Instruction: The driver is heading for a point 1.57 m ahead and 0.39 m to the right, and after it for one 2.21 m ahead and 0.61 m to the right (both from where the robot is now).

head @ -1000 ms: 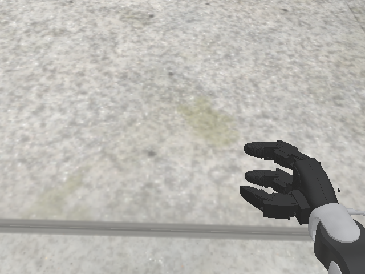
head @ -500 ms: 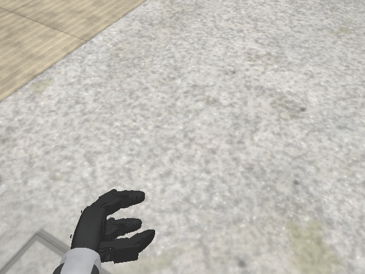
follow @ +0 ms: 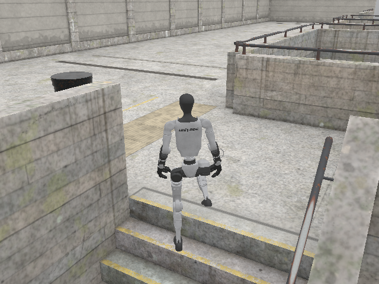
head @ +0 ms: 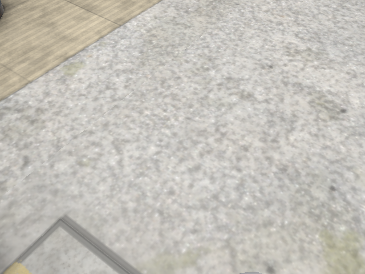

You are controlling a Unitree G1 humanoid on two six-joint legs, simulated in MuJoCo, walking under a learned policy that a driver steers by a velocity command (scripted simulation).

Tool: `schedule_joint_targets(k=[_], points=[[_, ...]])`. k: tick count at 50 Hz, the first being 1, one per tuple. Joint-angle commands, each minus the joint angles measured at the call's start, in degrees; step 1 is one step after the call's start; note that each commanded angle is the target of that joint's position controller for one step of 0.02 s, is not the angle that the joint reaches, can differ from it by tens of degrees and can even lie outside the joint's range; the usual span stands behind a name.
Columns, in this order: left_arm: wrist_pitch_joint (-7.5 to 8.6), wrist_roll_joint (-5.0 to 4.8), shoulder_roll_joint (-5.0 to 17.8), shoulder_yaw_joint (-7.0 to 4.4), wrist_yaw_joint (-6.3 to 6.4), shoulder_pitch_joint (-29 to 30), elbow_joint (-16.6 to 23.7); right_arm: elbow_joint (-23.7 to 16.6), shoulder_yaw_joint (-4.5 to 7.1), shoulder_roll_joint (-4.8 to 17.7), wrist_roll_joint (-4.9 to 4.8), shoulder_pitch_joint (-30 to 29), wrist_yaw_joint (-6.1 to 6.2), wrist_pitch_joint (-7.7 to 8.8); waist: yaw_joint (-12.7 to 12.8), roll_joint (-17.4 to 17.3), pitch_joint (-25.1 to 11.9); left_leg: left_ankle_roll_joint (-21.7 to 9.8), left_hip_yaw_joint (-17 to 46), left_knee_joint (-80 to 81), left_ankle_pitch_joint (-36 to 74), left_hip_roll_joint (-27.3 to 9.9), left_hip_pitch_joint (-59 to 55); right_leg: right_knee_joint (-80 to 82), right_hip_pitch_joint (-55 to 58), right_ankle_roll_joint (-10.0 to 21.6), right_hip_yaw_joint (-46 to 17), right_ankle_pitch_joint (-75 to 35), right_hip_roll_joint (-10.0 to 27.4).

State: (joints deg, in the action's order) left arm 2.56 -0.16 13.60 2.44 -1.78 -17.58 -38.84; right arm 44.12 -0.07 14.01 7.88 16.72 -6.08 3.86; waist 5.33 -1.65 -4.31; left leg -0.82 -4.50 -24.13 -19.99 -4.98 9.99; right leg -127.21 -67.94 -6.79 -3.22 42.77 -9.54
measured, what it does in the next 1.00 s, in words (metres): walks ahead, turning right: right foot 0.21 m higher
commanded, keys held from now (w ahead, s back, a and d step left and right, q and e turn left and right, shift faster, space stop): e+shift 0.48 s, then q+shift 0.52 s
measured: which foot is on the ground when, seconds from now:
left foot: down 0.00-0.32, up 0.34-1.00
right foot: up 0.00-0.30, down 0.32-1.00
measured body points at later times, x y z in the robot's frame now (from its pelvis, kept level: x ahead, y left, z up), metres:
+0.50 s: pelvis +0.07 -0.08 +0.13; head +0.07 -0.11 +0.58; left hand +0.31 +0.08 +0.05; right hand +0.15 -0.39 +0.06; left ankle +0.07 +0.10 -0.35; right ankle +0.11 -0.15 -0.53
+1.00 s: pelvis +0.17 -0.11 +0.21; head +0.17 -0.12 +0.66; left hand +0.42 +0.07 +0.13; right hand +0.21 -0.41 +0.10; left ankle +0.28 +0.04 -0.45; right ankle +0.11 -0.15 -0.53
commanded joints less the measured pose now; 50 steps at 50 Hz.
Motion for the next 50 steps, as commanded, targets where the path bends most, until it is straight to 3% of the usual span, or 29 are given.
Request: schedule_joint_targets(k=[1, 2, 3, 5, 8, 10, 11, 12, 13, 14, 15, 16, 17, 18, 19, 20, 21, 22, 23, 25, 28, 29, 31, 33, 35, 37, 41, 46, 50], points=[[0.09, 2.78, 0.05, 0.72, -2.34, 5.01, 7.22, -7.95, 5.93, 17.39, -0.96, -8.45, 3.44, -0.94, 1.03, -1.64, -0.07, -24.55, 14.16, 8.72, 49.98, -28.69, -12.42, -12.45, -18.21, 1.51, -2.76, -6.44, 8.18], [-0.46, 2.29, 1.18, 0.40, -2.80, 11.39, 8.73, -5.58, 5.32, 14.77, -0.58, -3.16, 4.14, -0.98, -2.46, 1.86, 2.38, -20.69, 6.47, 9.00, 39.26, -23.68, -12.02, -15.13, -20.83, 3.61, -0.68, -6.37, 7.91], [-1.12, 1.84, -0.17, 0.89, -3.07, 12.75, 8.86, -2.99, 4.83, 13.34, 0.22, 0.52, 4.63, -1.07, -3.36, -0.34, 3.00, -19.66, 4.70, 10.09, 36.27, -22.51, -13.52, -13.02, -21.81, 4.84, 0.14, -9.54, 8.93], [-2.13, 1.40, -2.52, 1.95, -3.71, 15.42, 8.81, 1.15, 3.22, 8.36, 0.03, 6.92, 5.24, -0.35, -5.84, -2.74, 4.44, -17.01, 2.81, 12.42, 30.79, -19.70, -15.99, -7.74, -24.70, 6.82, 1.62, -15.10, 10.43], [-3.22, 0.75, -4.24, 2.58, -5.12, 18.64, 8.79, 4.26, 3.31, 9.79, 1.21, 11.81, 5.84, 0.31, -6.16, -6.25, 5.21, -15.26, -2.48, 15.12, 33.33, -18.12, -16.96, 0.36, -24.47, 8.78, 5.89, -15.41, 12.79], [-4.76, 0.79, -5.57, 3.40, -6.02, 20.69, 9.90, 6.73, 3.49, 10.77, 1.46, 13.83, 5.85, 0.44, -4.71, -6.62, 5.01, -14.05, -5.30, 16.25, 42.97, -18.08, -17.43, 9.00, -21.59, 11.38, 8.14, -13.94, 14.30], [-4.90, -2.92, -8.30, 2.88, -1.80, 28.95, 15.63, 3.29, 2.08, 6.06, -8.47, -2.18, 8.20, -4.39, -1.25, -7.25, 11.32, -2.43, -15.77, 15.59, 68.20, -11.55, -3.64, 18.80, -6.36, 7.99, 12.14, -13.95, 16.11], [-4.99, -1.95, -7.78, 2.92, -0.12, 25.44, 16.68, 1.86, 2.59, 10.13, -8.64, -4.10, 9.46, -5.50, 1.77, -11.69, 5.14, -1.69, -18.35, 14.19, 90.41, -9.54, 3.61, 28.70, 13.01, 8.85, 17.36, -13.39, 11.46], [-5.25, -1.37, -3.61, 0.93, 0.89, 21.88, 16.33, 1.62, 4.02, 16.42, -8.50, -1.51, 9.62, -5.45, 2.65, -14.79, -0.15, -3.34, -16.17, 8.98, 110.31, -11.68, 0.32, 32.41, 22.31, 9.58, 19.49, -11.92, 8.95], [-5.96, -0.45, -0.89, -0.55, 1.39, 15.25, 14.81, 1.05, 5.33, 21.83, -9.17, -1.98, 9.36, -5.46, 4.28, -17.93, -5.32, -5.48, -14.99, 3.14, 126.23, -14.52, -7.00, 34.50, 26.31, 10.67, 18.81, -8.94, 7.20], [-6.34, -0.07, 2.24, -1.94, 1.69, 9.87, 13.76, -0.03, 5.85, 23.38, -10.27, -3.59, 8.95, -5.85, 5.03, -18.77, -8.88, -7.20, -13.90, -3.94, 128.63, -14.63, -12.41, 44.41, 30.37, 12.51, 15.66, -6.16, 5.05], [-6.14, 0.02, 7.87, -4.53, 1.62, 1.51, 11.81, -1.93, 5.46, 21.78, -10.30, -2.95, 9.00, -5.54, 6.97, -15.78, -12.53, -6.71, -10.92, -17.59, 118.93, -12.12, -11.68, 61.48, 41.93, 15.51, 7.28, -6.28, 1.81], [-6.35, -0.31, 16.40, -6.93, 1.96, 2.27, 11.32, -3.26, 3.82, 13.83, -7.43, 2.49, 8.59, -3.99, 0.57, 6.69, -11.00, -0.96, -6.02, -40.67, 33.45, -3.50, 11.88, 76.72, 56.62, 21.97, -23.53, -33.94, 12.73], [-6.27, 2.47, 18.86, -6.94, 3.18, 4.86, 14.02, -4.62, 3.27, 12.23, -5.87, -1.40, 5.99, -1.97, 0.80, 19.16, -19.78, 2.02, 7.50, -72.02, 1.34, 11.28, 23.25, 98.67, 56.77, 29.89, -51.43, -26.91, 18.95], [-5.22, 2.39, 15.00, -5.39, 2.59, 6.67, 12.89, -8.02, 3.61, 10.55, -8.22, -6.78, 4.86, -1.05, -0.50, 13.46, -13.95, 1.45, 13.67, -84.98, -0.16, 11.34, 28.86, 102.94, 50.81, 26.52, -48.05, -25.26, 19.97], [-3.68, 0.84, 9.78, -4.54, 2.46, 5.87, 10.84, -12.28, 2.26, 6.38, -9.09, -12.25, 4.84, -0.78, -1.78, 8.58, -3.51, -0.05, 12.60, -87.24, 0.26, 10.87, 34.62, 100.51, 42.73, 24.03, -42.25, -19.52, 16.70], [-2.34, -0.91, 6.68, -4.53, 1.99, 5.40, 7.89, -13.52, 1.02, 2.94, -7.46, -12.90, 5.19, -0.74, -4.05, 5.17, 3.60, -1.11, 11.86, -91.01, 1.27, 10.49, 39.73, 99.38, 39.33, 21.24, -39.80, -13.49, 13.85], [-1.53, -1.08, 5.21, -4.64, 1.93, 8.07, 6.98, -13.69, 0.56, 1.80, -6.52, -8.72, 5.54, -0.74, -7.94, 2.72, 5.33, -1.78, 12.27, -91.53, 4.40, 8.67, 40.67, 97.94, 36.65, 18.83, -35.40, -8.00, 12.18], [-1.07, -1.36, 4.67, -4.99, 1.77, 10.11, 6.87, -13.83, 0.66, 2.58, -6.39, -6.21, 5.50, -0.78, -9.71, 2.15, 5.86, -2.04, 11.96, -91.31, 5.71, 8.20, 38.53, 98.52, 34.55, 17.17, -32.78, -7.28, 10.09], [-1.01, -1.39, 4.32, -4.96, 1.47, 14.10, 7.55, -13.60, 0.22, 2.21, -6.46, -1.79, 6.86, -0.78, -12.75, 3.79, 4.76, -1.04, 11.69, -81.66, 8.80, 5.87, 37.14, 95.51, 34.83, 15.30, -20.57, -20.81, 8.16], [-1.63, -0.93, 4.07, -4.80, 3.02, 12.21, 7.92, -14.57, -0.43, 1.72, -6.26, -5.93, 10.37, -1.83, -10.31, 5.05, 3.01, 0.38, 5.09, -60.71, 9.02, 3.96, 35.21, 97.59, 39.66, 9.87, -10.82, -44.56, 7.27], [-1.16, 0.27, 4.43, -5.03, 3.39, 12.07, 8.94, -13.77, 0.42, 2.70, -6.35, -6.31, 11.25, -1.68, -8.91, 7.95, -0.71, 0.79, 3.18, -57.98, 11.27, 3.86, 32.82, 100.55, 43.32, 7.37, -10.88, -53.97, 9.03], [-0.92, 2.05, 3.10, -4.21, 4.61, 8.39, 8.07, -10.88, 0.35, 1.33, -7.90, -4.57, 11.54, -2.01, -5.55, 9.74, -5.25, 2.26, 4.86, -55.81, 16.49, 2.75, 35.09, 102.64, 51.70, 6.16, -11.93, -51.47, 12.45], [-1.00, 2.66, 1.99, -3.58, 5.04, 4.82, 6.59, -8.83, 0.58, 0.02, -9.57, -4.48, 10.89, -2.59, -2.49, 7.67, -3.38, 2.87, 8.37, -53.15, 19.10, 2.27, 39.13, 105.56, 54.80, 6.93, -13.76, -35.60, 15.24], [-1.19, 2.22, 4.34, -4.11, 5.21, 6.30, 6.68, -9.65, 1.94, 1.63, -10.42, -7.55, 10.45, -3.16, -1.75, 6.55, 0.01, 3.59, 12.17, -49.18, 17.45, 3.12, 40.02, 108.17, 54.06, 7.88, -13.85, -31.41, 16.96], [-0.99, 2.46, 5.27, -4.63, 5.61, 9.48, 7.68, -9.03, 3.15, 3.20, -10.44, -6.67, 10.04, -3.50, -2.00, 7.86, 0.79, 5.04, 13.00, -48.86, 16.12, 3.39, 43.21, 109.29, 58.14, 9.42, -13.49, -33.04, 19.26], [-0.51, 1.79, 3.52, -4.66, 5.73, 11.43, 8.14, -8.16, 4.70, 5.04, -10.41, -4.77, 9.00, -4.27, -2.39, 6.75, 1.94, 7.53, 13.39, -49.10, 11.34, 0.83, 45.01, 110.04, 63.92, 12.61, -11.88, -38.04, 22.04], [-1.17, 0.96, 4.57, -5.67, 5.19, 10.51, 7.05, -10.38, 4.17, 3.20, -9.80, -7.67, 6.81, -4.51, -1.28, 5.78, 3.52, 8.22, 7.75, -42.10, 7.11, -3.18, 41.34, 109.02, 68.22, 16.24, -5.35, -52.07, 22.47], [-2.23, 0.46, 7.85, -7.23, 4.58, 8.56, 6.00, -12.83, 2.95, 1.53, -9.45, -11.27, 5.15, -4.27, 0.00, 5.59, 4.50, 7.42, 3.13, -32.16, 3.22, -3.34, 35.49, 107.04, 68.75, 17.98, -1.13, -60.31, 23.58]])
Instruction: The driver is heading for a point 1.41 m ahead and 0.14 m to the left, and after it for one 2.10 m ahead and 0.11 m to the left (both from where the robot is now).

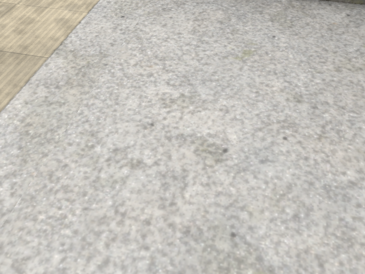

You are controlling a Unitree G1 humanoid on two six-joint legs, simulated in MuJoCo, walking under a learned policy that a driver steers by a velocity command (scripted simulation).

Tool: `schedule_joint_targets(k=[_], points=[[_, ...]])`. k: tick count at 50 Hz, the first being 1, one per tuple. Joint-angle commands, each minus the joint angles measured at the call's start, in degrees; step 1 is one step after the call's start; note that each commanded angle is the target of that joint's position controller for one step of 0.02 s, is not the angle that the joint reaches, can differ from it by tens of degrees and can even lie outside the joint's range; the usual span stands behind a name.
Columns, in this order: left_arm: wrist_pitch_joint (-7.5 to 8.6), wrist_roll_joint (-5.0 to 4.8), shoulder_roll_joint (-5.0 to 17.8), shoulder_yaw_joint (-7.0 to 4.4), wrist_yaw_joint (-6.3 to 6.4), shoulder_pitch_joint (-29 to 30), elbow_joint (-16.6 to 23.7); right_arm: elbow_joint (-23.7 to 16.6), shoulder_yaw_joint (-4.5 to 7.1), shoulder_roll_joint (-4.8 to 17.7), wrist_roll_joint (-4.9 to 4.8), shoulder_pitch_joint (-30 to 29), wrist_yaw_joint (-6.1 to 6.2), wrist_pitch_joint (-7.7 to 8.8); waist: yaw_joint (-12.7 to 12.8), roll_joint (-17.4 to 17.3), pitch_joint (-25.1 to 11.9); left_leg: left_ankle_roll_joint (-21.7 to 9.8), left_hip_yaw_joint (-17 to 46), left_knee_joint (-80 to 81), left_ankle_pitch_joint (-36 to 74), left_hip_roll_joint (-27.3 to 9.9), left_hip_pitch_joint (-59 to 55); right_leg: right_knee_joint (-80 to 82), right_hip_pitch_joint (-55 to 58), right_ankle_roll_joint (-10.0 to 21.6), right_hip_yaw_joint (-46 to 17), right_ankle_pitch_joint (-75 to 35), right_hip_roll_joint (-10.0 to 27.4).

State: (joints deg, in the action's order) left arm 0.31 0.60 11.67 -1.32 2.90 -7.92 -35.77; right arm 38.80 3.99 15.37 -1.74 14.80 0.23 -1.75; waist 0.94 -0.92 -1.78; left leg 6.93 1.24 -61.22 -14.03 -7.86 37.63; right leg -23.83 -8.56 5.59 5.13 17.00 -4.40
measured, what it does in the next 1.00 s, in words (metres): walks ahead: left foot, then right foot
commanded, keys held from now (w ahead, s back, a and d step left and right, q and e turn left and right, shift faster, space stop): q+shift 0.32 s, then e+shift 0.44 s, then w+e+shift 0.24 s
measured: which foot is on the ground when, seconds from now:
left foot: up 0.00-0.14, down 0.16-0.62, up 0.64-0.98, down 1.00-1.00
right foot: down 0.00-0.18, up 0.20-0.58, down 0.60-0.98, up 1.00-1.00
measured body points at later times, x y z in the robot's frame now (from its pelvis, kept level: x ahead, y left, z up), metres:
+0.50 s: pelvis +0.09 +0.04 -0.01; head +0.11 +0.07 +0.44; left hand +0.14 +0.34 -0.11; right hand +0.37 -0.10 -0.07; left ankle +0.07 +0.16 -0.74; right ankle +0.18 -0.09 -0.69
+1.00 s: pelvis +0.14 +0.04 -0.01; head +0.15 +0.03 +0.44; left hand +0.32 +0.29 -0.08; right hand +0.25 -0.22 -0.12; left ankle +0.09 +0.16 -0.74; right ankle +0.17 -0.08 -0.74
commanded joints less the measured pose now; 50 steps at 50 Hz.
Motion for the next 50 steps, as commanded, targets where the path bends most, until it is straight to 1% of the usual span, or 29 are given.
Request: schedule_joint_targets(k=[1, 6, 7, 8, 9, 10, 11, 13, 14, 17, 19, 21, 24, 28, 29, 30, 31, 32, 33, 34, 35, 38, 39, 40, 43, 45, 48, 49, 50], points=[[-0.25, -0.46, 10.37, -3.76, -0.30, -1.00, 2.83, -7.44, -1.33, 0.22, 0.02, -9.25, -1.52, 1.37, 4.18, 5.12, 1.90, -0.71, -3.81, 7.79, -3.56, 0.13, 5.67, 2.95, 8.77, 5.92, -8.55, -37.23, 18.75], [-0.61, -1.49, 12.04, -4.28, -1.04, -0.89, 1.47, -6.72, -0.53, 2.88, -0.17, -5.05, -3.03, 1.69, 0.77, 6.97, -1.19, -5.21, -8.11, 24.85, -2.25, 5.99, -8.46, -8.14, 7.79, 4.35, -2.54, -48.85, 18.58], [-0.09, -1.96, 11.57, -4.04, -0.99, -1.10, 0.65, -5.72, 0.25, 4.17, 0.01, -1.55, -2.74, 1.95, -1.69, 6.13, -3.46, -7.12, -8.76, 32.83, 4.41, 8.38, -15.87, -14.44, 6.15, 1.86, 0.34, -48.88, 16.88], [1.00, -1.65, 10.69, -3.75, -1.19, -3.64, -0.63, -4.43, 1.90, 8.15, 0.48, 4.50, -1.89, 2.19, -4.33, 2.67, -7.50, -10.60, -4.01, 37.35, 14.33, 7.69, -29.60, -24.01, -1.64, -1.91, 2.54, -40.54, 13.95], [2.13, 1.16, 6.27, -2.32, -1.74, -3.98, 1.67, -5.59, 4.06, 16.34, 0.74, 7.39, -0.51, 2.19, -3.36, -12.06, -12.39, -17.47, 13.74, 31.94, 42.61, -6.62, -46.04, -39.69, -19.97, -6.13, 3.79, -1.24, 8.27], [3.33, 1.60, 7.24, -1.70, -1.87, 1.56, 5.05, -8.79, 3.74, 16.56, 2.48, 4.67, -0.37, 2.84, -4.82, -19.34, -20.50, -31.50, 35.97, 33.78, 45.57, -16.52, -53.73, -53.45, -35.47, -9.22, -4.10, 20.55, -1.04], [3.91, 0.09, 9.87, -2.33, -2.55, 4.85, 4.14, -9.62, 2.78, 12.29, 1.93, 3.13, -0.50, 2.94, -7.20, -8.20, -21.41, -29.18, 30.83, 35.43, 39.10, -13.93, -51.78, -57.50, -35.84, -8.39, -11.40, 17.05, 3.25], [3.71, -0.04, 8.43, -1.80, -2.18, 5.40, 3.77, -11.09, 2.36, 10.35, 0.06, -3.37, 0.22, 2.49, -3.35, -0.65, -11.05, -22.46, 21.69, 35.89, 28.28, -6.94, -40.21, -53.80, -36.96, -8.54, -10.69, 9.71, 5.27], [3.19, 0.26, 9.30, -2.06, -1.54, 4.61, 3.76, -12.08, 1.95, 9.56, -0.37, -6.56, 0.45, 2.19, -1.60, -0.97, -7.99, -21.07, 19.78, 36.65, 27.10, -4.94, -33.91, -49.82, -34.73, -9.21, -10.73, 7.77, 5.88], [2.26, 0.22, 8.89, -2.30, -0.58, -0.26, 1.79, -12.85, 1.51, 8.53, 1.52, -8.87, 0.49, 1.69, 1.15, -4.11, -8.23, -20.78, 16.07, 35.92, 35.94, -2.22, -26.78, -46.63, -28.88, -10.87, -7.69, 4.78, 4.15], [1.21, -0.72, 7.90, -1.93, 0.15, -3.31, -0.23, -12.55, 0.81, 6.79, 2.22, -8.42, 0.43, 1.74, 0.57, -6.26, -9.98, -20.21, 13.53, 34.88, 38.40, -2.19, -26.11, -42.77, -26.98, -11.65, -6.72, 3.07, 4.95], [0.35, -0.54, 6.29, -1.35, 0.53, -3.08, -0.35, -11.48, -0.13, 5.07, 2.69, -7.88, 0.16, 1.84, -0.39, -7.21, -10.08, -19.24, 11.92, 34.76, 35.62, -2.22, -24.14, -38.55, -23.84, -11.21, -6.03, 1.69, 6.36], [-0.06, -0.89, 4.11, -0.63, -0.39, -3.06, -0.89, -9.05, -1.80, 1.47, 3.76, -8.16, -0.60, 2.17, -1.48, -9.12, -7.96, -18.09, 8.92, 35.98, 22.94, -2.39, -18.50, -29.01, -14.26, -9.42, -5.59, 0.15, 8.20], [0.14, -1.52, 8.15, -2.11, -1.36, -1.36, 2.03, -8.31, -0.32, 6.25, 2.30, -8.71, 0.34, 1.40, -2.16, -10.76, -1.06, -18.39, 10.36, 34.57, 15.22, -5.00, -20.07, -16.15, -12.93, -6.51, -2.30, -1.56, 5.80], [0.22, -1.06, 8.35, -2.37, -1.64, -1.96, 2.42, -7.79, -0.11, 6.33, 1.47, -7.38, 0.86, 1.13, -1.86, -9.00, -0.31, -16.90, 9.88, 32.63, 13.41, -4.00, -21.42, -11.18, -12.58, -5.24, -2.87, -4.90, 5.32], [0.37, -0.34, 10.11, -2.89, -1.84, -2.32, 3.32, -7.50, 0.06, 5.65, 0.88, -5.86, 1.50, 1.15, -2.51, -4.00, 0.14, -13.84, 7.77, 27.69, 7.46, -1.11, -20.82, -7.92, -11.39, -3.17, -8.58, -17.45, 7.72], [0.63, -0.01, 13.74, -3.88, -1.57, -3.72, 3.87, -8.33, -0.13, 3.49, 2.15, -3.72, 2.02, 1.43, -4.96, 8.67, -0.73, -8.68, 0.85, 16.04, -3.29, 6.14, -14.85, -4.37, -7.12, 1.31, -21.41, -31.07, 14.40], [0.59, -0.25, 15.13, -4.49, -1.55, -6.89, 4.00, -10.07, -0.51, 2.98, 2.72, -9.22, 2.55, 1.86, -0.68, 19.06, -0.41, -3.69, -2.88, 5.67, -16.08, 13.28, -4.56, 1.23, -2.54, 10.95, -34.50, -35.74, 21.15], [1.02, 0.90, 14.42, -4.53, -1.59, -11.61, 3.61, -11.31, -0.45, 3.18, 1.93, -13.95, 2.75, 2.11, 3.16, 18.22, -2.85, -2.45, 2.18, -3.86, -23.93, 13.01, 1.14, 4.04, 1.42, 14.01, -41.05, -29.08, 22.46], [1.05, 0.70, 13.47, -4.70, -1.12, -10.79, 3.71, -10.85, -0.37, 2.59, 1.20, -14.42, 2.58, 2.06, 2.54, 13.71, -3.22, -1.87, 4.51, -9.32, -22.00, 11.53, 2.62, 2.71, 2.50, 11.93, -38.86, -23.77, 20.55], [0.72, -0.17, 12.72, -4.72, -0.50, -7.73, 4.77, -9.97, -0.46, 1.46, 1.41, -13.73, 2.34, 1.74, 1.19, 9.92, -3.16, -1.60, 5.06, -10.95, -19.28, 10.73, 1.90, 1.69, 0.45, 9.19, -35.46, -20.24, 18.01], [-0.90, -1.70, 10.59, -4.18, 0.98, -1.51, 6.97, -10.60, -0.25, 0.82, 1.80, -14.48, 1.76, 2.07, -1.17, 8.06, -3.77, -1.58, 3.52, -4.90, -11.62, 10.65, -1.96, 1.33, -4.03, 5.42, -29.86, -17.93, 12.77], [3.57, 2.77, 4.31, -1.72, -2.73, -7.69, 2.92, -7.42, -0.92, 1.79, 7.47, -4.27, 1.89, 4.41, -0.82, 14.81, -10.51, -1.67, 4.50, -13.34, -10.62, 9.34, -3.07, 6.88, -6.06, 7.69, -34.19, 5.89, 15.70], [5.90, 2.18, 4.85, -1.99, -3.69, -9.52, 2.50, -6.67, -0.48, 3.31, 7.85, -2.58, 1.75, 5.21, -1.02, 13.17, -6.20, -2.11, 3.29, -12.59, -12.52, 9.03, -2.82, 9.68, -6.99, 7.52, -37.28, 16.94, 15.36], [8.13, 1.12, 8.61, -3.03, -4.39, -3.46, 3.57, -7.75, -1.39, 1.71, 5.04, -2.56, 1.74, 5.46, -2.43, 6.75, -2.01, -1.80, 0.42, 2.92, -10.44, 8.92, -9.03, 10.08, -11.30, 4.27, -33.92, 14.38, 11.29], [7.36, -0.14, 10.51, -3.90, -4.81, 2.42, 6.38, -7.39, -2.00, -0.82, 5.00, 0.26, 1.05, 5.80, -3.96, 5.29, -1.80, -1.64, -1.50, 17.78, -11.63, 11.10, -19.70, 6.78, -15.54, 3.63, -30.58, 11.80, 6.78], [4.90, -0.69, 11.23, -5.67, -5.26, 2.07, 8.65, -3.67, -2.06, -2.05, 5.43, 5.94, -1.93, 7.46, -3.29, 2.17, -1.55, -4.72, -4.47, 38.36, -3.96, 12.41, -24.65, -3.38, -12.03, 6.15, -35.53, 18.25, 4.73], [4.33, -0.17, 7.66, -4.87, -5.50, -0.88, 7.99, -2.52, -1.70, -1.00, 5.83, 6.66, -2.56, 8.30, -2.83, 0.47, -3.05, -8.07, 0.53, 36.11, -2.14, 7.46, -31.35, -11.70, -18.80, 4.46, -37.06, 18.25, 3.00], [1.92, -2.33, 7.72, -4.90, -4.75, 2.90, 8.27, -4.99, 2.43, 13.18, 1.51, 10.71, 0.86, 6.63, -7.50, 4.13, -5.67, -11.91, 21.11, 50.30, -32.50, -8.56, -46.02, -23.55, -36.16, -0.55, -18.67, 18.79, -1.30]])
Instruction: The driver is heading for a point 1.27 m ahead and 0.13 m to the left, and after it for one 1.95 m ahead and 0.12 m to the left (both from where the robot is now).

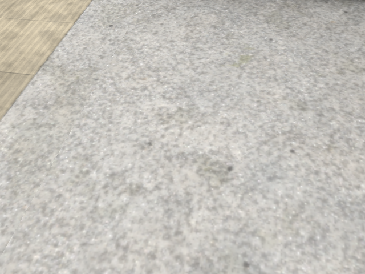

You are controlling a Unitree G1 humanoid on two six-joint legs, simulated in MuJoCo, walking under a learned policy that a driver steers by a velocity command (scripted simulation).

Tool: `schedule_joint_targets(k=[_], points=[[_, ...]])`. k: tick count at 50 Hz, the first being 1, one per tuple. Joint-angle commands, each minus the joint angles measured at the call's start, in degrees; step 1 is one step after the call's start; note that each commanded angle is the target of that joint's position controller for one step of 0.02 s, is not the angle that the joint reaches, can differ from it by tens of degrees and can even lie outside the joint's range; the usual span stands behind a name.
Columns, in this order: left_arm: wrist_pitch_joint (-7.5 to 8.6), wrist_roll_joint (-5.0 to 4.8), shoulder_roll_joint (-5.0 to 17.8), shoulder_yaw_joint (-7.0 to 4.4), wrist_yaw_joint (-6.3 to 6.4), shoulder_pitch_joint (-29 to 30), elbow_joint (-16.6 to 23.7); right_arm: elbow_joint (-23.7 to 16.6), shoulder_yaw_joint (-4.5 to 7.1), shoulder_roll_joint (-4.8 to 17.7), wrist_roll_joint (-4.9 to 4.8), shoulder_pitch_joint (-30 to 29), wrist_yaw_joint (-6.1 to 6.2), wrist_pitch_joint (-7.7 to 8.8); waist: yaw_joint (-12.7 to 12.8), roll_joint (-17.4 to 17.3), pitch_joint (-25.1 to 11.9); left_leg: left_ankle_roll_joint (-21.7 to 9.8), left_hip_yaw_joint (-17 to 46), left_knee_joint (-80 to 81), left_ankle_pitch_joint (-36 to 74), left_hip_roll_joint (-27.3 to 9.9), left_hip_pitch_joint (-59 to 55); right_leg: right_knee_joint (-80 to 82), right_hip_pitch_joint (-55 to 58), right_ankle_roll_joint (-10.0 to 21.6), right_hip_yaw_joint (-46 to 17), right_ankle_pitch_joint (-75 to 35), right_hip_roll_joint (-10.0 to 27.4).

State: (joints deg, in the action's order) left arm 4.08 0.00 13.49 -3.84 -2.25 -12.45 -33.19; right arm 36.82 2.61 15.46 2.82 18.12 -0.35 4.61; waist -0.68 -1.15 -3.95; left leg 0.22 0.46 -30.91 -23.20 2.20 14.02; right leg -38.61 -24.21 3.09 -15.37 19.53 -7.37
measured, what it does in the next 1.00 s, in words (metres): walks ahead, turning left: right foot, then left foot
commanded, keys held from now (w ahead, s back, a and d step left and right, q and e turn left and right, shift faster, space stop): w+e+shift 0.16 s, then w+q+shift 0.84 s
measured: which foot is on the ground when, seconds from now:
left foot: down 0.00-0.40, up 0.42-0.84, down 0.86-1.00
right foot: up 0.00-0.38, down 0.40-0.82, up 0.84-1.00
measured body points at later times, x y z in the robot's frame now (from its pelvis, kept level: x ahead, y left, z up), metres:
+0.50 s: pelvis +0.29 -0.11 -0.01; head +0.32 -0.10 +0.44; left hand +0.50 +0.09 -0.11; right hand +0.19 -0.35 -0.14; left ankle +0.12 +0.08 -0.60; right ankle +0.32 -0.20 -0.73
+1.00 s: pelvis +0.74 -0.11 -0.01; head +0.75 -0.11 +0.44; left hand +0.85 +0.15 -0.10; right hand +0.82 -0.38 -0.15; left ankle +0.75 -0.11 -0.73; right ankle +0.71 -0.30 -0.60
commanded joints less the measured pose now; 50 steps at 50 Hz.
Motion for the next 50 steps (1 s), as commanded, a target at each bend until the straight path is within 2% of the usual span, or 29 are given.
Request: schedule_joint_targets(k=[1, 2, 3, 6, 10, 12, 15, 17, 18, 19, 20, 21, 22, 24, 27, 29, 31, 33, 36, 38, 39, 41, 42, 43, 44, 45, 46, 47, 50], points=[[-1.64, -1.18, 1.42, -0.44, 0.64, 12.15, 10.24, -2.26, 5.74, 20.37, -0.51, 3.04, 1.87, -0.04, -4.43, -10.42, 7.27, -10.28, 42.34, 26.12, -32.42, -29.55, -21.98, -19.80, -40.17, -0.19, 10.79, 9.40, 0.92], [-1.58, 1.10, 3.58, -0.19, 0.71, 17.61, 11.09, -1.73, 4.52, 13.98, -0.11, 3.47, 1.81, 0.30, -6.01, -3.04, 12.55, -12.20, 43.75, 25.98, -32.73, -31.02, -17.03, -26.24, -43.52, 0.32, 8.88, 4.21, 8.40], [-1.71, 1.18, 4.84, -0.72, -0.06, 18.22, 9.91, -0.10, 2.91, 9.53, -0.50, 4.06, 1.69, 0.78, -4.91, 2.24, 13.44, -10.35, 33.92, 24.31, -24.86, -27.25, -15.76, -28.48, -42.06, 0.05, 7.62, -0.51, 8.42], [-3.19, 1.50, 6.73, -1.37, -2.32, 13.20, 6.34, 3.41, 1.49, 6.30, -0.90, 5.57, 2.18, 1.95, -3.32, -1.49, 9.13, -5.84, 12.53, 24.49, -5.11, -18.81, -16.00, -33.77, -34.09, -0.94, 10.25, -8.47, 9.63], [-3.51, 1.68, 4.63, -0.15, -2.79, 17.42, 6.29, 8.35, 0.37, 2.86, 0.21, 13.49, 0.62, 2.86, -4.94, -2.08, 13.23, -5.31, 1.93, 26.35, 5.07, -15.69, -15.31, -31.35, -32.77, 0.63, 10.56, -11.85, 7.55], [-3.13, 1.51, 5.24, 0.23, -3.53, 20.96, 7.07, 9.75, 0.56, 3.71, 0.29, 14.76, 0.40, 2.94, -5.37, -2.10, 15.54, -6.23, -0.45, 28.43, 10.20, -15.36, -16.26, -22.34, -31.77, 1.22, 13.28, -11.43, 6.23], [-2.43, 2.08, 4.12, 1.66, -4.33, 25.51, 8.55, 13.30, 0.57, 5.66, -1.31, 17.05, 0.43, 1.86, -5.48, -4.07, 15.90, -7.57, -2.56, 32.31, 33.30, -16.22, -16.17, -7.39, -18.57, 3.75, 25.18, -11.09, 7.52], [-2.46, 2.26, 3.93, 1.50, -2.85, 19.12, 6.86, 14.94, 0.95, 9.32, -1.86, 15.41, 0.80, 1.53, -0.79, -8.89, 10.80, -7.61, -5.83, 21.40, 71.55, -16.92, -16.70, -3.74, -2.70, 6.03, 26.72, -4.67, 3.16], [-2.25, 2.43, 6.33, 0.32, -1.51, 11.02, 5.26, 15.74, 1.31, 11.71, -1.73, 15.08, 1.27, 1.29, 4.03, -11.11, 5.12, -7.11, -5.32, 9.92, 84.20, -18.30, -15.94, -3.10, 7.85, 6.81, 25.19, -0.99, 1.17], [-1.70, 2.44, 8.99, -1.23, -0.16, -3.12, 1.67, 15.29, 1.86, 13.69, -2.39, 12.17, 1.40, 1.09, 11.74, -11.79, -1.11, -6.49, -5.18, -5.09, 81.03, -17.30, -8.51, 1.91, 24.95, 7.19, 21.80, -3.49, 1.62], [-1.27, 3.75, 14.92, -3.42, 1.72, -13.45, -1.21, 12.70, 1.58, 10.91, -2.39, 9.20, 1.46, 1.19, 16.41, -9.69, -7.90, -5.83, -4.42, -25.69, 57.60, -13.10, 7.82, 3.19, 43.20, 7.52, 7.76, 6.67, 12.89], [-0.03, 5.36, 19.05, -3.86, 2.29, -13.53, -1.44, 8.47, -0.58, -0.59, -3.64, 12.74, 0.35, 1.27, 8.88, 5.84, -17.82, -5.52, 0.04, -47.16, -3.03, -4.38, 25.27, 11.00, 54.68, 8.61, -19.34, 23.18, 32.65], [0.08, 4.01, 16.51, -3.47, 2.25, -14.37, -1.40, 6.97, 1.11, 5.37, -3.91, 4.90, 0.70, 1.39, 12.01, 0.80, -17.47, -6.88, 6.55, -52.73, 2.55, -4.11, 25.37, 20.73, 43.26, 6.20, -27.19, 19.38, 33.98], [0.85, 2.93, 9.56, -1.52, 1.77, -8.14, -4.54, 6.43, 0.64, 2.38, -3.72, 3.18, 0.24, 0.73, 5.08, 2.20, -0.75, -6.79, 4.06, -49.00, 11.64, -8.31, 26.24, 23.31, 26.17, 5.26, -9.30, 9.77, 28.65], [1.50, 1.73, 3.99, -0.03, 1.90, -6.20, -7.09, 8.98, 0.54, -0.76, -2.22, 7.35, -1.52, -2.28, -0.47, 7.01, 5.49, -5.70, 3.12, -47.10, 11.81, -10.62, 23.33, 28.53, 15.07, 2.63, 6.07, 3.94, 23.64], [2.49, 0.63, 2.38, 0.44, 1.55, -7.51, -9.70, 6.59, 0.48, -1.87, -1.67, 1.38, -2.33, -3.87, -1.29, 6.51, 10.57, -5.53, 2.55, -45.83, 13.31, -11.87, 28.79, 31.37, 13.63, 1.45, 13.36, -3.56, 22.70], [3.25, 0.85, 1.53, 0.80, 1.66, -7.68, -10.90, 4.47, 0.10, -2.08, -1.48, -4.34, -2.93, -4.26, -1.69, 6.29, 12.98, -5.62, 0.22, -41.06, 18.92, -11.00, 30.38, 33.33, 12.02, -0.17, 21.96, -12.68, 19.55], [3.81, 1.39, 1.80, 0.94, 2.11, -7.97, -12.30, 2.70, -0.22, -1.37, -1.88, -8.72, -3.51, -4.22, -2.31, 6.12, 14.16, -6.43, -2.63, -33.29, 24.89, -9.45, 29.23, 33.94, 12.35, -0.77, 28.22, -23.55, 17.09], [3.63, 0.91, 4.73, 0.78, 3.36, -10.12, -13.91, 1.26, -0.70, -0.16, -1.97, -13.31, -4.70, -3.73, -2.38, 3.34, 14.54, -8.76, -9.27, -18.64, 29.82, -6.06, 23.51, 33.73, 17.42, -2.85, 33.65, -44.04, 16.75], [3.27, 0.77, 8.58, 0.21, 4.32, -11.53, -14.04, 1.57, -0.43, 1.60, -2.33, -12.82, -4.69, -3.58, -3.46, 4.17, 10.73, -10.62, -13.55, -14.46, 30.77, -1.12, 16.19, 27.27, 23.80, -3.86, 34.54, -69.15, 18.18], [2.57, 0.88, 10.92, -0.33, 4.97, -11.38, -13.81, 2.44, -0.11, 2.99, -2.53, -9.73, -4.43, -3.81, -5.40, 5.79, 7.75, -11.29, -14.68, -14.11, 28.31, 0.92, 12.01, 21.40, 26.86, -4.22, 34.33, -79.70, 19.12], [0.63, 1.71, 14.70, -1.52, 5.78, -6.35, -12.11, 6.87, 1.96, 7.77, -2.42, 7.12, -3.31, -4.43, -14.47, 8.46, -0.58, -13.78, -12.33, -14.17, 19.94, 3.62, -5.41, -0.69, 25.45, -3.44, 31.93, -89.78, 21.72], [-0.28, 2.05, 15.33, -1.92, 5.35, -2.99, -10.79, 10.40, 3.93, 11.15, -2.40, 18.28, -2.17, -4.42, -19.02, 6.39, -4.24, -16.16, -7.25, -9.58, 14.60, 3.37, -18.51, -19.76, 17.93, -2.20, 29.98, -79.29, 21.04], [-0.44, 1.89, 10.74, -1.18, 3.68, -1.41, -10.93, 11.04, 5.20, 12.23, -3.25, 16.01, -0.74, -4.36, -15.96, -2.91, 0.47, -18.46, -1.35, -4.52, 11.30, 0.92, -21.95, -44.19, 5.58, -1.53, 29.39, -24.28, 10.45], [0.73, 3.31, 2.06, 1.25, 3.43, -2.89, -6.37, 9.91, 5.34, 15.09, -3.06, 9.60, -0.90, -4.73, -6.49, -12.43, 3.79, -21.38, 16.07, -8.81, 28.51, -5.30, -25.18, -61.59, -14.56, -2.58, 22.95, 9.04, 3.96], [2.31, 1.97, 2.99, 2.03, 3.00, -4.97, -0.67, 7.30, 5.83, 17.77, -1.91, 7.11, -0.67, -4.93, -3.74, -11.61, -7.07, -30.78, 40.32, 7.68, 6.24, -13.54, -32.23, -63.33, -24.70, -3.04, 11.78, 7.96, 4.18], [3.67, 2.60, 6.74, 1.91, 2.93, -2.11, -1.18, 6.58, 5.36, 13.96, -1.40, 6.23, -0.25, -4.62, -3.91, -0.78, -1.45, -28.05, 46.92, 18.44, -7.55, -16.01, -26.98, -57.40, -27.56, -2.47, 9.58, 4.37, 7.42], [3.96, 2.44, 8.08, 1.63, 2.76, -0.39, -1.62, 7.31, 4.49, 10.42, -1.25, 4.53, 0.02, -4.12, -1.07, 5.45, 4.89, -24.81, 43.68, 20.43, -7.95, -14.85, -17.59, -50.62, -25.27, -2.64, 9.53, 0.49, 9.89], [0.55, 4.48, 6.21, 2.67, 2.69, 0.54, -1.85, 7.32, 3.31, 8.74, -2.22, 1.73, 0.64, -1.22, 3.88, 8.92, 9.36, -21.90, 30.59, 20.46, 3.87, -7.63, 2.02, -38.96, -15.85, -5.93, 9.82, 0.35, 14.40]])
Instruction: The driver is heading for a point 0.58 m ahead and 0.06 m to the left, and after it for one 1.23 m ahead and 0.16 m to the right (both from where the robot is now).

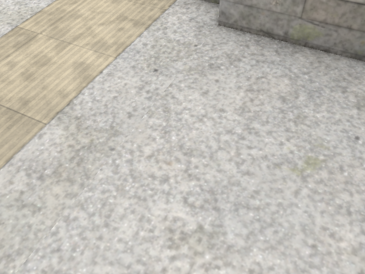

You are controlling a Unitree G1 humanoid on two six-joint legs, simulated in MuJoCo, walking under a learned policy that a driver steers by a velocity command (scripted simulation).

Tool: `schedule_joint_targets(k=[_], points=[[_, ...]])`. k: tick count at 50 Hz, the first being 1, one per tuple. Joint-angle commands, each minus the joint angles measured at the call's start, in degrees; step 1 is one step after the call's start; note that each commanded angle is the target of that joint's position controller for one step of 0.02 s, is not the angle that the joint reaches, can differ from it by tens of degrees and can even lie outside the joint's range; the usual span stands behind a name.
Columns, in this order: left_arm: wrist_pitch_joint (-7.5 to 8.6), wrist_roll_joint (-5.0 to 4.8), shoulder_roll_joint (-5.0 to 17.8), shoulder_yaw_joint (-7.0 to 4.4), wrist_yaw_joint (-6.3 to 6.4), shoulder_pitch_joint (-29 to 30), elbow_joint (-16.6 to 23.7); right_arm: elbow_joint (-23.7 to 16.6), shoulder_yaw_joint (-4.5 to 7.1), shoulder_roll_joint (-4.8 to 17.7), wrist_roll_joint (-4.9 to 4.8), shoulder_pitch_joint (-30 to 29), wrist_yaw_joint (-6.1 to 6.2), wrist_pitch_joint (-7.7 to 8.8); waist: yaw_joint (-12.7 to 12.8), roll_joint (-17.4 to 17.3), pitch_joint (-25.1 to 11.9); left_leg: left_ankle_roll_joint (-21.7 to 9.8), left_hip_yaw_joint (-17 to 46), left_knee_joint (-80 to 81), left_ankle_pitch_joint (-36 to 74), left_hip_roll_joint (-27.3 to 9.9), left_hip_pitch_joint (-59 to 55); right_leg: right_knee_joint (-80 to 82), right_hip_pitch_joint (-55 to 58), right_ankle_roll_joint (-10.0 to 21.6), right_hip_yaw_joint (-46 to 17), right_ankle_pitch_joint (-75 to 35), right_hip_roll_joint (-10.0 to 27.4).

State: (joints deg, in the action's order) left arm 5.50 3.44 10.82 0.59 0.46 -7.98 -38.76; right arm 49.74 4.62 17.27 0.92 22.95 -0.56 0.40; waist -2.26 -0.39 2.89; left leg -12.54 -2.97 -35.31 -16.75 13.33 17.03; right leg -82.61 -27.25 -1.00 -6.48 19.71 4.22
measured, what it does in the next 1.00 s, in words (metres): walks ahead: right foot, then left foot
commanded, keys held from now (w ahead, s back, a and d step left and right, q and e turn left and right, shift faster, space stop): w+q+shift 0.40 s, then w+e+shift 0.60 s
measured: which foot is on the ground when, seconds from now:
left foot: down 0.00-0.26, up 0.28-0.68, down 0.70-1.00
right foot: up 0.00-0.26, down 0.28-0.72, up 0.74-1.00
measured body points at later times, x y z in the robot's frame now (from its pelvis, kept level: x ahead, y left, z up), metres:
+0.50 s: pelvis +0.45 -0.04 +0.03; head +0.47 -0.04 +0.48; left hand +0.32 +0.23 -0.09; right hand +0.76 -0.20 -0.05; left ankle +0.43 +0.07 -0.62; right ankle +0.46 -0.18 -0.71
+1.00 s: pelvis +0.87 +0.14 +0.02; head +0.88 +0.14 +0.47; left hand +0.99 +0.44 -0.07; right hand +0.89 -0.16 -0.10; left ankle +0.71 +0.20 -0.71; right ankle +1.04 +0.05 -0.63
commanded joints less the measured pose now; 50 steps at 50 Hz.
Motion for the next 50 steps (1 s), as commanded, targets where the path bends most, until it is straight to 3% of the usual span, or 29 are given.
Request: schedule_joint_targets(k=[1, 5, 9, 11, 12, 13, 14, 15, 16, 17, 18, 21, 23, 25, 27, 29, 30, 33, 34, 35, 36, 37, 38, 39, 40, 42, 44, 46, 50], points=[[-1.72, 1.05, 8.48, -1.52, -0.19, -2.33, 4.47, -5.78, 1.23, 7.25, -0.55, -3.23, 0.66, 3.82, 5.51, 7.80, 3.01, -8.69, 31.05, 25.68, -0.46, -16.83, 3.25, 10.58, -10.56, -2.78, 1.95, -0.34, 3.70], [-1.90, -0.95, 6.72, -0.28, -1.30, 10.78, 9.23, -5.34, 1.82, 8.10, -0.95, 0.05, 0.15, 4.72, 0.09, 2.77, 3.91, -4.94, 23.47, 25.54, 15.43, -11.09, 4.52, 35.10, -4.86, -3.09, 5.32, -18.95, 2.35], [-1.38, -2.12, 7.96, -0.39, -1.35, 14.46, 10.64, -4.82, 2.72, 9.79, -1.13, 2.85, -0.15, 4.43, -3.50, -2.10, 0.08, -1.58, 25.51, 21.11, 28.80, -13.22, -7.12, 48.39, -0.46, -0.94, 5.66, -25.50, -1.83], [-1.02, -2.19, 10.67, -1.49, -0.73, 9.22, 9.22, -5.53, 3.12, 11.27, -0.95, 0.72, 0.27, 4.38, -0.65, -2.82, -3.36, 1.10, 26.41, 14.39, 38.93, -13.38, -10.05, 52.87, 9.23, -0.14, 5.04, -21.51, -4.58], [-0.80, -2.49, 13.79, -2.89, -0.02, 1.75, 7.23, -5.83, 3.47, 13.19, -0.45, -0.61, 0.16, 4.44, 3.34, -2.64, -8.37, 2.51, 26.19, 5.39, 45.92, -13.17, -11.32, 51.71, 17.40, 0.43, 4.83, -15.79, -5.97], [-0.61, -2.66, 16.34, -4.28, 0.91, -10.40, 4.50, -6.62, 3.68, 14.52, -0.12, -4.32, -0.16, 4.69, 11.05, -2.18, -13.88, 3.75, 24.77, -8.31, 45.42, -11.61, -6.82, 50.90, 30.23, 0.88, 5.05, -11.49, -4.71], [-0.50, -1.32, 20.34, -5.93, 2.27, -23.52, 2.24, -8.30, 2.12, 8.82, 0.11, -6.37, -0.29, 5.39, 16.18, 2.42, -21.16, 4.32, 21.33, -27.46, 30.80, -8.95, 2.44, 49.57, 44.44, 2.24, -4.35, 6.30, 5.00], [-0.36, 1.70, 24.12, -6.47, 2.09, -21.99, 2.36, -11.08, -0.66, -1.49, -2.40, 0.26, -0.07, 5.28, 8.60, 20.83, -26.24, 5.72, 15.26, -44.28, -14.78, -3.20, 19.71, 60.89, 54.76, 5.73, -34.37, 23.44, 22.23], [-0.92, 0.52, 21.42, -6.87, 1.45, -14.54, 3.23, -11.63, -1.24, 2.87, -1.77, -0.34, 0.30, 4.57, 6.34, 21.17, -23.60, 4.82, 11.94, -48.72, -8.71, -7.09, 27.07, 69.88, 48.59, 8.50, -48.84, 35.19, 22.47], [-1.25, -0.08, 15.41, -5.69, 1.24, -8.61, 4.02, -10.75, -0.53, 6.34, -0.31, -5.48, 0.16, 3.59, 6.18, 12.09, -13.95, 4.99, 9.84, -47.18, -2.22, -11.02, 28.24, 69.67, 39.56, 8.13, -37.10, 33.01, 18.89], [-1.47, -0.41, 12.42, -5.01, 0.95, -7.54, 2.86, -10.82, -0.37, 6.89, 0.54, -7.84, -0.65, 2.97, 5.61, 5.54, -9.14, 5.44, 8.56, -44.22, 0.84, -13.37, 26.97, 68.18, 32.94, 7.51, -26.33, 21.23, 16.28], [-0.29, -0.96, 7.42, -3.42, 0.19, -15.16, -4.08, -13.66, -1.83, 2.04, 2.01, -13.63, -3.09, 1.38, 4.87, 5.09, -2.37, 5.89, 9.02, -40.84, 1.33, -17.12, 25.62, 69.32, 23.32, 5.55, -9.21, -0.22, 10.63], [1.35, -1.68, 7.67, -3.30, -0.78, -16.02, -6.12, -15.45, -3.14, -0.54, 2.12, -13.88, -3.57, 1.24, 2.55, 5.82, -0.99, 6.30, 12.17, -37.78, 2.65, -16.14, 27.65, 72.67, 20.20, 7.83, -9.25, -2.05, 11.35], [2.07, -1.88, 10.05, -3.67, -1.05, -15.20, -6.86, -17.55, -3.28, 1.43, 1.99, -18.33, -3.60, 1.45, 1.11, 4.56, 2.30, 7.24, 12.77, -30.59, 6.02, -14.60, 30.15, 75.84, 18.20, 9.39, -4.51, -6.63, 10.37], [1.93, -2.56, 11.30, -3.80, -1.13, -14.90, -7.60, -19.46, -3.79, 3.14, 2.01, -23.47, -4.27, 2.01, 0.35, 3.52, 4.44, 7.84, 6.62, -16.75, 13.10, -15.45, 25.47, 79.64, 15.29, 9.04, 1.73, -13.07, 7.42], [1.79, -3.54, 12.03, -3.79, -1.45, -17.72, -8.75, -19.94, -4.95, 1.45, 1.77, -27.88, -5.13, 2.82, 2.25, 2.09, 4.79, 7.66, -0.29, -7.80, 19.25, -15.20, 12.89, 83.90, 10.67, 9.41, 3.55, -22.94, 6.00], [1.77, -3.30, 14.28, -4.24, -1.57, -18.35, -9.14, -19.96, -5.26, 1.17, 1.41, -28.54, -5.03, 3.07, 2.17, 2.90, 4.88, 7.57, -0.13, -5.89, 19.30, -15.01, 9.53, 83.87, 11.74, 10.02, 3.53, -28.04, 7.28], [1.11, -2.95, 18.57, -4.99, -1.14, -21.30, -11.26, -18.13, -4.05, 4.41, 1.82, -24.57, -2.84, 3.62, -0.12, 4.88, -1.04, 6.83, -0.60, -0.18, 9.70, -11.07, 1.37, 69.60, 24.00, 9.08, 5.27, -57.85, 8.08], [0.53, -2.85, 19.43, -5.15, -0.78, -21.55, -11.79, -15.28, -3.02, 6.29, 2.11, -15.19, -1.78, 3.94, -4.63, 6.00, -6.67, 6.36, -0.27, 1.73, 6.63, -9.35, -9.59, 56.85, 23.43, 8.43, 5.53, -62.31, 7.61], [0.30, -3.14, 18.63, -4.92, -0.74, -20.73, -11.50, -12.15, -1.70, 8.82, 2.71, -4.96, -0.59, 4.22, -9.66, 5.80, -12.04, 5.97, 2.64, 2.45, 6.15, -12.72, -24.25, 41.10, 14.68, 7.64, 6.02, -52.79, 5.16], [0.36, -2.57, 11.70, -3.56, -0.98, -21.91, -9.56, -10.75, -0.17, 13.83, 4.08, 3.50, 0.75, 4.51, -9.76, -3.67, -20.68, 5.64, 19.31, 3.44, -13.22, -28.40, -37.04, 19.80, 2.87, 8.02, 6.57, -18.83, 0.49], [0.21, -5.08, 6.86, -2.87, -1.22, -25.31, -6.80, -11.88, 0.31, 15.71, 3.93, 2.49, 0.88, 4.19, -5.32, -14.04, -28.98, 2.46, 47.09, 15.23, -27.57, -40.50, -42.20, 3.16, -10.14, 7.64, 2.97, 5.69, -5.09], [-0.36, -4.52, 11.77, -4.11, -0.92, -19.41, -6.42, -11.48, 0.09, 11.93, 2.72, -1.33, 0.84, 3.79, -4.92, -7.66, -20.50, 2.71, 44.46, 19.26, -26.38, -37.89, -34.69, 0.69, -15.82, 8.23, 1.73, -0.01, -2.27], [-0.62, -4.01, 11.28, -4.13, -1.23, -15.19, -5.96, -10.85, -0.98, 7.23, 2.09, -4.87, 0.75, 4.28, -3.43, -4.58, -11.17, 2.96, 33.98, 18.94, -17.45, -35.18, -26.85, 3.73, -17.37, 8.00, 2.24, -4.35, -0.10], [-1.03, -3.80, 9.55, -3.80, -1.64, -14.26, -6.32, -9.71, -1.20, 5.17, 1.97, -6.22, 0.54, 4.75, -1.53, -3.26, -6.25, 3.46, 27.05, 20.53, -7.67, -32.83, -20.18, 6.12, -15.93, 7.44, 2.48, -5.53, 1.41], [-3.04, -2.52, 7.45, -3.74, -2.47, -15.53, -6.91, -8.05, -1.63, 2.97, 1.15, -6.60, 0.68, 5.65, 2.13, -5.17, -3.28, 4.48, 17.84, 23.36, -0.76, -30.62, -12.33, 8.01, -12.35, 6.24, 2.49, -5.21, 3.17], [-4.82, -2.13, 6.07, -3.84, -3.15, -11.52, -5.47, -5.86, -1.98, 0.96, -0.14, -6.04, 0.39, 6.73, 3.48, -3.54, 0.24, 5.99, 10.03, 26.31, 5.50, -28.93, -11.02, 9.53, -15.53, 5.80, 2.81, -6.27, 4.42], [-5.34, -1.79, 5.55, -3.45, -3.86, -5.70, -2.57, -4.42, -2.06, 0.44, -0.25, -5.20, 0.29, 7.49, 3.87, -4.09, 2.68, 6.54, 2.70, 27.95, 14.84, -28.07, -10.44, 12.28, -18.55, 5.52, 4.32, -11.51, 5.01], [-4.94, -2.31, 6.52, -2.57, -5.54, 2.94, 1.27, -3.20, -1.67, 2.67, 0.20, -5.91, 0.87, 8.07, 4.70, -1.39, 5.20, 9.02, -10.70, 31.12, 26.40, -23.55, -8.57, 30.50, -11.75, 7.65, 10.92, -24.21, 2.30]])
Keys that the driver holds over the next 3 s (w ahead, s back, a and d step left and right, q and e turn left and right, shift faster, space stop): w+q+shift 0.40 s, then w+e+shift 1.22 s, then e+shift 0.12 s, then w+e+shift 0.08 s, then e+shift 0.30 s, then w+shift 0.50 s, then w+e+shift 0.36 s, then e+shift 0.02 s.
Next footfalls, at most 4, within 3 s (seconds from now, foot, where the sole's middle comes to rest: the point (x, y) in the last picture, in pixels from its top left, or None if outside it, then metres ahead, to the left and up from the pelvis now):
0.28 right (239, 269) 0.50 -0.17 -0.75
0.70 left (134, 211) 0.75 0.21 -0.75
1.16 right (156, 125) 1.21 0.13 -0.75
1.58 left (140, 68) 1.66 0.23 -0.75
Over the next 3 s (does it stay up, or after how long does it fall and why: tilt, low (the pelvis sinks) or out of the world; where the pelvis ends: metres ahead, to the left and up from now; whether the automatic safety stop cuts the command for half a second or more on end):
stays up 1.85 0.12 0.03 its command is cut before an obstacle after 2.1 s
